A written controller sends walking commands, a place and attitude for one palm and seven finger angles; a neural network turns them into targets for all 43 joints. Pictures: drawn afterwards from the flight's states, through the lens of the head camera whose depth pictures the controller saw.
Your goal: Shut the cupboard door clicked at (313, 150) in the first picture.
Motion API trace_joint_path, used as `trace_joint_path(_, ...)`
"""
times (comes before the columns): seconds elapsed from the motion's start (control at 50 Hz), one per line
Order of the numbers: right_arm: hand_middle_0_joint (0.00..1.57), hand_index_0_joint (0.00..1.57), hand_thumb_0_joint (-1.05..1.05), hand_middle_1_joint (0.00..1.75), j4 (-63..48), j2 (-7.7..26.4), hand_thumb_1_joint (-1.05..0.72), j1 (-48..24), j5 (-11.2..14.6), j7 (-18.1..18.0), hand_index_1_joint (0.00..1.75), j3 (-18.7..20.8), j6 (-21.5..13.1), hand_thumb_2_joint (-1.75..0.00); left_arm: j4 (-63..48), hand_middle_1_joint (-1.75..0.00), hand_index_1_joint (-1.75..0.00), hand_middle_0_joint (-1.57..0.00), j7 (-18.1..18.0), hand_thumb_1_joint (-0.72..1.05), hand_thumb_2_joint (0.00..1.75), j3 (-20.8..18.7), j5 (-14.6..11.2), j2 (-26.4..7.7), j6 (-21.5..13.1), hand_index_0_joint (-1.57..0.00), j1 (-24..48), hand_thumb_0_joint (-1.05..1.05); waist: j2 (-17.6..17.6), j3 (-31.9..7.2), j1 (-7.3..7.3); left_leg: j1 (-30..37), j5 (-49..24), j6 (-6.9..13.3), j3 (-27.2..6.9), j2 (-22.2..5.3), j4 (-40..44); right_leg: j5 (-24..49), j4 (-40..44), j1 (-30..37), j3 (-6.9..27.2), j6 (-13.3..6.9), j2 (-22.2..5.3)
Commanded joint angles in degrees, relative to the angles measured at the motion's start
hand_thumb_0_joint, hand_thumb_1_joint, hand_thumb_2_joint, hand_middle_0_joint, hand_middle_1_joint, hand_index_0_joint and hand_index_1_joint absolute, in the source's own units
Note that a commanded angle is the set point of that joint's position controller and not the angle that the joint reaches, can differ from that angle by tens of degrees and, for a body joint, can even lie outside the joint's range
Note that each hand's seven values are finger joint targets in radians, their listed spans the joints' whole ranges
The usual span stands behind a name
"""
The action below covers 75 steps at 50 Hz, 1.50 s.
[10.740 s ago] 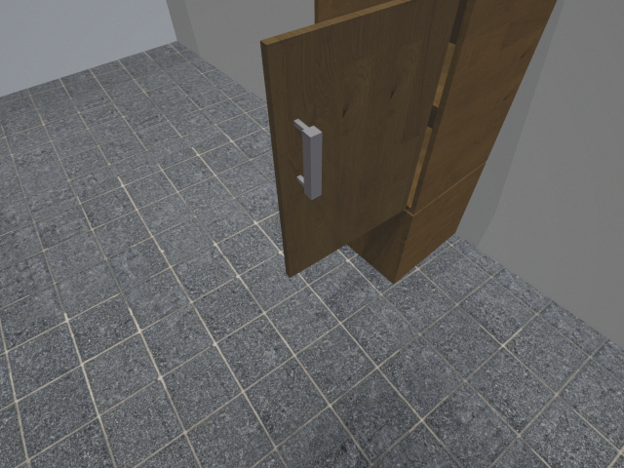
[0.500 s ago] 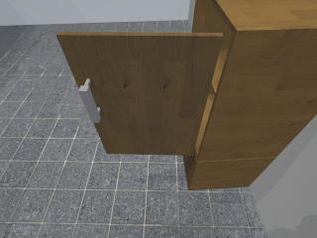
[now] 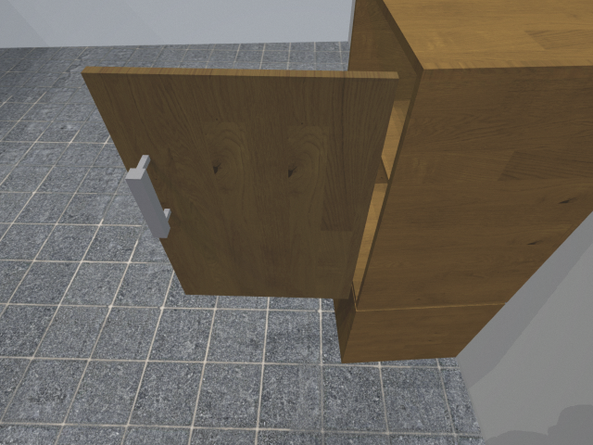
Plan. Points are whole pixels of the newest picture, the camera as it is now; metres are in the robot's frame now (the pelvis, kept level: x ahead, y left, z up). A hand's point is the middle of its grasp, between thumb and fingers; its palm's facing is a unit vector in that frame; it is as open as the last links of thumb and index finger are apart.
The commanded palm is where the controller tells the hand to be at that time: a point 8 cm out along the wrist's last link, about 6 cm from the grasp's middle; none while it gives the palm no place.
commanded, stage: shuffle to correct the standing spot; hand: left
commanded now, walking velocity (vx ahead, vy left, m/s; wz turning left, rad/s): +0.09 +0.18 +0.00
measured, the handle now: (153, 197) +0.48 +0.28 +0.04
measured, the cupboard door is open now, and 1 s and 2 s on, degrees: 85 85 85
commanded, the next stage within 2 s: come to a stop and stand still in 0.32 s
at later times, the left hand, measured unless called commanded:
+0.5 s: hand out of the picture +0.03 +0.22 -0.18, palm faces +0.05 -0.97 -0.24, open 7.4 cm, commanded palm none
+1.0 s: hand out of the picture +0.07 +0.21 -0.18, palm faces +0.00 -0.98 -0.22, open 7.3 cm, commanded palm none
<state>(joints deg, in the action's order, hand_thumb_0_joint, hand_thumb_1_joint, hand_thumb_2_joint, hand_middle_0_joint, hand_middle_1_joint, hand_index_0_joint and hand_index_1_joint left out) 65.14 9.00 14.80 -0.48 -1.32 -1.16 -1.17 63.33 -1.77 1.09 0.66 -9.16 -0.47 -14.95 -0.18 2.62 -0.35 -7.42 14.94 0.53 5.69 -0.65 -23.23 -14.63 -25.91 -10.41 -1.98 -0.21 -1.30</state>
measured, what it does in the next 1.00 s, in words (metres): stands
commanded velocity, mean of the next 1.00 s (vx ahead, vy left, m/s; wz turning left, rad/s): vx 0.02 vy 0.05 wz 0.00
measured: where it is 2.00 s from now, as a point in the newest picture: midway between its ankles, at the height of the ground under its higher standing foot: outside the picture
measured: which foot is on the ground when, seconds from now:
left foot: down 0.00-1.00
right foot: down 0.00-1.00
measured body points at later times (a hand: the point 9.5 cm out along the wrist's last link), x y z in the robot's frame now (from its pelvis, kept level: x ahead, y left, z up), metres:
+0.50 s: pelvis +0.03 +0.03 -0.01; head +0.06 +0.03 +0.44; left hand +0.03 +0.27 -0.17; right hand +0.04 -0.20 -0.17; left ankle -0.03 +0.11 -0.74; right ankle +0.00 -0.08 -0.72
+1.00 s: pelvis +0.02 +0.03 -0.01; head +0.02 +0.02 +0.44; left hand +0.07 +0.26 -0.16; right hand +0.04 -0.20 -0.17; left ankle -0.03 +0.11 -0.74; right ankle +0.03 -0.07 -0.74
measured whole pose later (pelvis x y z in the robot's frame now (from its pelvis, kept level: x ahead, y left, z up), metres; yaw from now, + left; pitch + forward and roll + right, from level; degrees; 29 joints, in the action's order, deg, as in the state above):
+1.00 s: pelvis +0.02 +0.03 -0.01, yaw +0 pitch -2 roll +0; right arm 59.6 10.0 16.4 -0.9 -1.8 -0.5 -0.9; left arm 60.7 -2.2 1.0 0.4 -9.5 -0.8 -12.7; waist -1.1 1.8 1.0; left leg -7.2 19.8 2.9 5.3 1.2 -28.6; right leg -15.6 -30.4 -13.1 -4.8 -1.3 -0.8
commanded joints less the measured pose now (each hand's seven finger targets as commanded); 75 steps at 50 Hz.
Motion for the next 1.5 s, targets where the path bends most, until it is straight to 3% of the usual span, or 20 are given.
trace_joint_path(0.0,0.2,0.2,0.0,0.3,-1.42,5.4,-0.9,3.71,-0.09,-0.39,0.3,1.02,-0.68,-0.9,-1.4,-0.3,-0.3,-0.2,-0.49,0.9,0.9,-1.04,-0.09,-6.16,-1.13,-0.2,-3.68,0.0,0.99,-0.06,0.05,-1.22,-9.28,0.91,-5.26,-5.28,3.52,13.31,4.13,0.57,5.55,-2.34,-5.84)
trace_joint_path(0.14,0.2,0.2,0.0,0.3,-3.66,4.85,-0.9,3.46,-0.41,0.28,0.3,1.61,0.95,-0.9,-2.55,-0.3,-0.3,-0.2,-0.43,0.9,0.9,-2.98,0.34,-9.39,-0.65,-0.2,-5.65,0.0,6.17,2.42,-0.92,-8.38,3.77,-0.1,-1.84,-1.39,-3.13,-0.28,8.45,0.85,12.77,-6.07,-11.15)
trace_joint_path(0.2,0.2,0.2,0.0,0.3,-4.87,4.79,-0.9,3.39,-0.47,0.34,0.3,1.88,0.97,-0.9,-3.33,-0.3,-0.3,-0.2,-0.65,0.9,0.9,-4.03,0.44,-10.13,-0.69,-0.2,-6.3,0.0,8.41,2.05,-1.21,-10.46,4.72,-0.54,-1.38,-1.13,-6.56,5.63,8.41,1.95,15.67,-8.4,-14.95)
trace_joint_path(0.28,0.2,0.2,0.0,0.3,-5.18,4.9,-0.9,5.63,-0.38,0.32,0.3,2.07,0.52,-0.9,-4.97,-0.3,-0.3,-0.2,-0.71,0.9,0.9,-4.81,0.56,-9.93,-0.11,-0.2,-4.75,0.0,4.16,0.75,-0.19,-5.2,-1.83,0.03,-1.87,-1.64,-1.8,10.56,1.43,-0.66,10.19,-6.81,-12.23)
trace_joint_path(0.34,0.2,0.2,0.0,0.3,-4.94,8.81,-0.9,9.68,-0.69,-0.17,0.3,2.91,0.35,-0.9,-7.17,-0.3,-0.3,-0.2,-0.5,0.9,0.9,-3.96,0.86,-5.91,0.77,-0.2,-1.55,0.0,-11.74,-0.16,1.12,3.76,-24.7,6.16,-11.1,-10.71,1.85,-5.36,-12.59,-9.99,-2.58,-1.9,-2.07)
trace_joint_path(0.36,0.2,0.2,0.0,0.3,-5.16,8.97,-0.9,10.56,-0.74,-0.4,0.3,2.76,0.51,-0.9,-8.05,-0.3,-0.3,-0.2,-0.61,0.9,0.9,-3.53,0.86,-5.27,0.96,-0.2,-0.13,0.0,-12.96,0.66,1.47,5.68,-31.94,9.06,-13.67,-12.97,2.84,-15.67,-17.91,-14.65,-3.33,-1.14,-0.82)
trace_joint_path(0.4,0.2,0.2,0.0,0.3,-6.57,8.77,-0.9,9.18,-1.11,-0.59,0.3,2.64,0.89,-0.9,-8.46,-0.3,-0.3,-0.2,-0.57,0.9,0.9,-3.51,0.55,-4.44,1.19,-0.2,1.04,0.0,-9.3,1.33,0.87,5.67,-37.43,12.06,-14.28,-14.15,1.91,-19.5,-22.63,-16.76,-2.52,-1.72,-2.07)
trace_joint_path(0.5,0.2,0.2,0.0,0.3,-7.52,7.74,-0.9,4.26,-0.48,-1.33,0.3,2.25,-0.37,-0.9,-6.25,-0.3,-0.3,-0.2,-0.34,0.9,0.9,-2.93,0.14,-3.29,0.28,-0.2,-3.67,0.0,-1.38,-2.22,-2.3,2.61,-41.69,6.73,-9.6,-10.07,-2.29,2.55,-2.34,-1.85,-0.82,-1.3,-2.52)
trace_joint_path(0.54,0.2,0.2,0.0,0.3,-7.0,6.02,-0.9,4.98,0.08,-1.39,0.3,2.1,-0.73,-0.9,-4.81,-0.3,-0.3,-0.2,-0.59,0.9,0.9,-2.87,-0.14,-6.5,-0.68,-0.2,-5.79,0.0,2.35,-3.83,-1.43,-3.39,-24.44,1.97,-6.58,-5.23,-2.83,28.67,-1.2,6.38,7.68,-4.32,-9.13)
trace_joint_path(0.56,0.2,0.2,0.0,0.3,-6.17,5.04,-0.9,5.22,0.03,-1.33,0.3,2.03,-0.43,-0.9,-4.46,-0.3,-0.3,-0.2,-0.56,0.9,0.9,-2.55,-0.27,-7.09,-0.85,-0.2,-4.47,0.0,4.05,-2.76,-0.24,-3.25,-15.69,0.86,-6.01,-4.12,-1.12,33.11,-2.27,5.16,7.9,-5.35,-10.96)
trace_joint_path(0.6,0.2,0.2,0.0,0.3,-4.41,4.51,-0.9,6.3,-0.15,-1.3,0.3,1.94,-0.15,-0.9,-4.52,-0.3,-0.3,-0.2,-0.8,0.9,0.9,-2.17,-0.36,-6.1,-0.92,-0.2,-2.43,0.0,9.08,-2.38,0.41,-1.32,-16.38,0.6,-5.87,-4.75,1.15,36.03,-3.18,4.33,5.55,-4.89,-9.25)
trace_joint_path(0.68,0.2,0.2,0.0,0.3,-2.16,4.62,-0.9,5.77,-0.32,-1.6,0.3,1.59,-0.75,-0.9,-4.95,-0.3,-0.3,-0.2,-1.08,0.9,0.9,-2.1,-0.37,-5.42,-0.38,-0.2,-0.61,0.0,0.42,-2.32,-0.12,2.92,-31.26,1.4,-6.82,-6.88,3.5,24.36,-2.47,2.89,3.63,-2.87,-6.04)
trace_joint_path(0.78,0.2,0.2,0.0,0.3,-1.27,4.15,-0.9,5.03,-0.37,-1.46,0.3,1.29,-0.8,-0.9,-3.88,-0.3,-0.3,-0.2,-0.86,0.9,0.9,-2.02,-0.3,-5.31,-0.33,-0.2,-0.62,0.0,0.02,-2.08,-0.34,2.18,-21.26,1.57,-6.54,-6.55,5.09,19.32,1.13,3.78,4.07,-2.93,-6.12)
trace_joint_path(0.8,0.2,0.2,0.0,0.3,-5.8,7.98,-0.9,0.8,0.63,-0.81,0.3,2.39,-1.15,-0.9,-1.47,-0.3,-0.3,-0.2,-2.85,0.9,0.9,-2.29,0.37,-7.36,-1.51,-0.2,-6.14,0.0,3.77,-2.94,-1.66,-1.75,-34.17,0.48,-5.02,-8.21,-8.85,40.77,-1.5,3.07,4.67,-0.88,-7.9)
trace_joint_path(0.84,0.2,0.2,0.0,0.3,-7.79,4.15,-0.9,4.61,-0.27,-0.12,0.3,1.71,-0.93,-0.9,-4.76,-0.3,-0.3,-0.2,-2.08,0.9,0.9,-2.69,-0.15,-9.71,-2.76,-0.2,-2.79,0.0,-2.75,-12.32,0.89,-6.14,-5.32,-0.11,-4.82,-3.14,-5.52,46.05,-4.11,12.84,8.92,-6.01,-13.69)
trace_joint_path(0.86,0.2,0.2,0.0,0.3,-7.68,3.23,-0.9,4.91,-0.17,-0.19,0.3,1.58,-0.61,-0.9,-5.22,-0.3,-0.3,-0.2,-1.6,0.9,0.9,-2.05,-0.41,-8.93,-2.62,-0.2,-1.44,0.0,-3.02,-9.58,1.58,-4.4,-1.52,-0.14,-5.33,-2.7,-2.78,39.62,-3.58,7.98,8.05,-6.32,-12.69)
trace_joint_path(0.94,0.2,0.2,0.0,0.3,-7.52,5.06,-0.9,6.39,-0.64,-0.73,0.3,1.12,-0.54,-0.9,-5.18,-0.3,-0.3,-0.2,-0.64,0.9,0.9,-0.9,-0.39,-5.75,-1.43,-0.2,0.49,0.0,-4.51,-0.65,1.27,-3.89,-18.09,1.59,-8.51,-6.45,0.64,16.77,-2.3,0.46,3.58,-4.04,-5.69)
trace_joint_path(1.0,0.2,0.2,0.0,0.3,-8.2,6.04,-0.9,4.77,-0.5,-0.39,0.3,0.79,-0.29,-0.9,-4.66,-0.3,-0.3,-0.2,-0.27,0.9,0.9,-0.64,-0.29,-5.36,-0.55,-0.2,-0.57,0.0,-0.63,5.08,0.5,-8.15,-2.6,2.29,-9.41,-6.14,4.45,2.13,1.93,-1.59,4.28,-3.37,-4.57)
trace_joint_path(1.08,0.2,0.2,0.0,0.3,-7.51,6.44,-0.9,5.58,-0.68,0.04,0.3,0.69,-0.15,-0.9,-4.45,-0.3,-0.3,-0.2,0.0,0.9,0.9,-0.63,-0.19,-5.65,-0.41,-0.2,-1.52,0.0,1.14,5.82,0.66,-9.11,6.91,2.54,-9.58,-5.08,7.19,-4.25,4.02,-3.13,5.55,-3.3,-4.46)
trace_joint_path(1.48,0.2,0.2,0.0,0.3,-0.43,3.17,-0.9,8.52,-0.12,-0.53,0.3,-0.05,-1.16,-0.9,0.56,-0.3,-0.3,-0.2,-0.38,0.9,0.9,-0.32,-0.41,-3.06,-1.39,-0.2,-6.16,0.0,-0.43,1.58,0.34,-4.5,-4.63,2.24,-7.45,-5.1,5.59,7.44,3.25,0.21,5.22,-3.22,-5.47)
